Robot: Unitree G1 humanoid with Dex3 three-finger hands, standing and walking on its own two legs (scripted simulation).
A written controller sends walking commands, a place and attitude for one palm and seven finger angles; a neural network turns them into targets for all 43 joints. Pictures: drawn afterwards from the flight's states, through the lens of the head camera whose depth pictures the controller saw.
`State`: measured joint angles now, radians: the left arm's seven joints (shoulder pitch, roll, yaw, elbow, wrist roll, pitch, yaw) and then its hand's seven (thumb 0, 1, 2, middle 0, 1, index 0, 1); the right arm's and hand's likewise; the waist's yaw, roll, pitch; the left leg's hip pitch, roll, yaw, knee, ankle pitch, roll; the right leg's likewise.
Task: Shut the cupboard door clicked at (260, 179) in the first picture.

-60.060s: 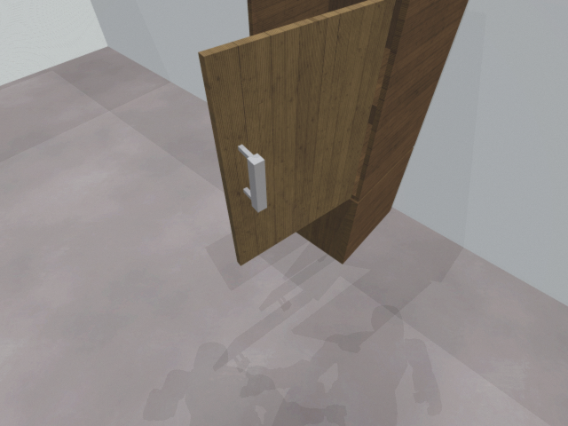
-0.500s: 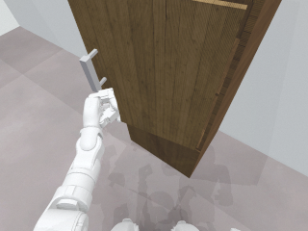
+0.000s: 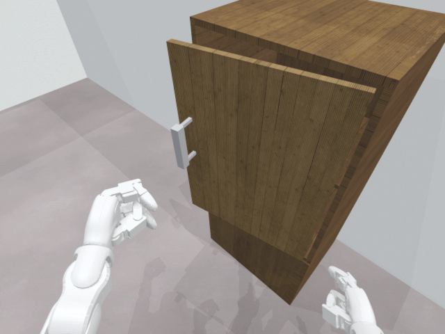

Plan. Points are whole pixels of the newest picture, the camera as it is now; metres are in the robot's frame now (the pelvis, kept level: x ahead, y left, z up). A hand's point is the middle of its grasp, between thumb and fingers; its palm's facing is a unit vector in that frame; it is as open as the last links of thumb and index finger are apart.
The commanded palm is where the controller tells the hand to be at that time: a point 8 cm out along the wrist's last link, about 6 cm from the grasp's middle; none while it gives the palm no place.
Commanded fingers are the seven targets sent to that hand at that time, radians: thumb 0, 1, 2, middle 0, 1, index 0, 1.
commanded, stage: draw the hand back to the body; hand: left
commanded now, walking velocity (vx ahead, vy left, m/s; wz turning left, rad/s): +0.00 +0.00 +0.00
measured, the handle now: (185, 143) +0.59 +0.15 +0.00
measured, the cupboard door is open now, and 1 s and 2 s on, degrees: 11 11 11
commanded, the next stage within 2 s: step back with the hand held close in 0.86 s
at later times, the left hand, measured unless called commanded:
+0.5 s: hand (23, 240) +0.19 +0.28 +0.17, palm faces +0.44 -0.80 -0.42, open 6.3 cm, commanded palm +0.14 +0.31 +0.18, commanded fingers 0.00 0.90 0.90 -0.20 -0.30 -0.20 -0.30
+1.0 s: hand (28, 243) +0.19 +0.27 +0.17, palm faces +0.45 -0.81 -0.39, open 7.5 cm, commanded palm +0.14 +0.30 +0.18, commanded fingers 0.00 0.90 0.90 -0.20 -0.30 -0.20 -0.30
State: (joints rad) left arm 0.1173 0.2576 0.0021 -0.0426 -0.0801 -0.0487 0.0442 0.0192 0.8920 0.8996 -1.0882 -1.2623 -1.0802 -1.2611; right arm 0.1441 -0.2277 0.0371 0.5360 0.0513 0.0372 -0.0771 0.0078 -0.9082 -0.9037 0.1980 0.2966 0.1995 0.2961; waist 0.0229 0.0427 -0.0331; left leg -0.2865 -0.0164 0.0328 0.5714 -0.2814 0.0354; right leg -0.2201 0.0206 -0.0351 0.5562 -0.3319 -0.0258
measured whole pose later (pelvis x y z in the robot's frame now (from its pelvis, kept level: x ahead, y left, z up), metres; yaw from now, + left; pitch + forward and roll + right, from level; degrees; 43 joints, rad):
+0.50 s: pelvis +0.00 +0.01 +0.01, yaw +0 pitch -4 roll -1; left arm 0.47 0.38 0.33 -0.39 -0.09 -0.01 0.10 0.02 0.89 0.90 -0.42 -0.53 -0.41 -0.53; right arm 0.21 -0.23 0.04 0.63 0.03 -0.02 -0.06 0.01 -0.90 -0.90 0.20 0.30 0.20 0.30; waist 0.06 0.08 -0.01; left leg -0.13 -0.03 0.03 0.43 -0.22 0.05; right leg -0.06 0.01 -0.03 0.39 -0.26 -0.01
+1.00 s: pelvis +0.00 +0.00 +0.01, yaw +0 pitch -5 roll -1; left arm 0.47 0.35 0.34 -0.39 -0.08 -0.05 0.10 0.02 0.89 0.90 -0.21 -0.30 -0.21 -0.30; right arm 0.19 -0.22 0.03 0.63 0.02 -0.09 -0.06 0.01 -0.90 -0.90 0.20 0.30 0.20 0.30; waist 0.06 0.06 0.00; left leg -0.14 -0.02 0.03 0.43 -0.22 0.04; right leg -0.06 0.02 -0.03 0.39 -0.25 -0.02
